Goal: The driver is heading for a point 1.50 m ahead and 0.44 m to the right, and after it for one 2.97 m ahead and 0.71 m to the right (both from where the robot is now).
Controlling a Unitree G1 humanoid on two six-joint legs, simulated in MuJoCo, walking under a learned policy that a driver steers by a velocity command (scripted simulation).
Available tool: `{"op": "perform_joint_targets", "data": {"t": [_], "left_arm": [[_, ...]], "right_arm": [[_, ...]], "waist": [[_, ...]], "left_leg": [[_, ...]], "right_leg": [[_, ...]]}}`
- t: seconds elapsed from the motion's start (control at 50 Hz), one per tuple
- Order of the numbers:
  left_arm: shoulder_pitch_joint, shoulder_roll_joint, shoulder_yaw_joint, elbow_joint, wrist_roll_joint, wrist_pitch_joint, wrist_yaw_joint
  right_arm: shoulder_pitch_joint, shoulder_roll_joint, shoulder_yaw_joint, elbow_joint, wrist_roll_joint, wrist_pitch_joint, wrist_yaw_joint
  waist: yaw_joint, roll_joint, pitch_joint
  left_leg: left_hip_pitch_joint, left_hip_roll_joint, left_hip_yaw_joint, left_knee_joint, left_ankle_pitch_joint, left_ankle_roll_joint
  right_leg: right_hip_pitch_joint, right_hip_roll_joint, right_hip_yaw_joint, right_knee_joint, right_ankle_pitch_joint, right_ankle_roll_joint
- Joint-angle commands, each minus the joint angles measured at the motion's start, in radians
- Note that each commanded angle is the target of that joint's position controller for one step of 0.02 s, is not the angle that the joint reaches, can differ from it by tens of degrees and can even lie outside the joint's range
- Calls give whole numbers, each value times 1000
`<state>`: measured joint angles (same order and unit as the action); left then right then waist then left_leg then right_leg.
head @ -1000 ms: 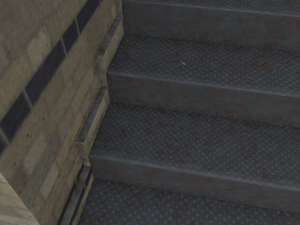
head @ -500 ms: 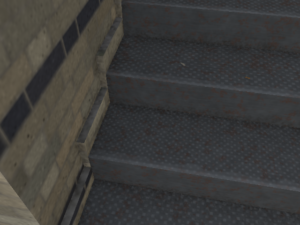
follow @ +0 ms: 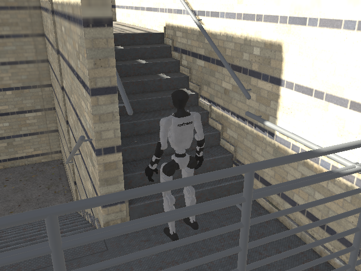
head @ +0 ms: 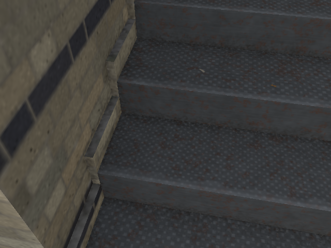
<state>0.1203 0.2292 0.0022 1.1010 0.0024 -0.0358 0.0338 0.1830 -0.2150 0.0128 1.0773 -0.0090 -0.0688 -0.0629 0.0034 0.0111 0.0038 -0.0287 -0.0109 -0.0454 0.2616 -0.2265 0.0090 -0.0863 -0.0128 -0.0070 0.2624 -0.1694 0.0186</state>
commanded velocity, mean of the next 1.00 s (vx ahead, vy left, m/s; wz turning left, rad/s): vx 0.20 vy -0.02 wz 0.00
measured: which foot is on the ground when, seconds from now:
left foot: down 0.00-1.00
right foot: down 0.00-1.00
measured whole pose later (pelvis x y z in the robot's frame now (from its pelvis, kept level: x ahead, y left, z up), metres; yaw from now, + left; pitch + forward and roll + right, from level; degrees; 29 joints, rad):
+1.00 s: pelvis +0.00 +0.00 +0.00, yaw +0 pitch +0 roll -1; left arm 0.12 0.23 0.00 1.10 0.00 -0.04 0.03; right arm 0.18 -0.22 0.01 1.07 -0.01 -0.07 -0.06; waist 0.00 0.01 0.00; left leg -0.02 -0.01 -0.04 0.25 -0.22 0.01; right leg -0.08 -0.01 -0.01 0.24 -0.16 0.02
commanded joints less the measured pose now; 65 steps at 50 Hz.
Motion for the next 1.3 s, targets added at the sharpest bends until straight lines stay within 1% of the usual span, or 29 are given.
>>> {"op": "perform_joint_targets", "data": {"t": [0.02, 1.3], "left_arm": [[-18, 111, 17, -36, 0, -9, 3], [-13, 116, 17, -39, -1, -11, 1]], "right_arm": [[5, -101, -16, -33, 0, -9, -3], [-1, -104, -19, -42, 1, -11, 1]], "waist": [[-1, 1, -20], [-4, 3, -20]], "left_leg": [[-53, 109, -60, -24, 289, 8], [-51, 116, -60, -36, 286, 7]], "right_leg": [[51, -94, 66, -7, 237, -25], [60, -97, 66, -22, 245, -21]]}}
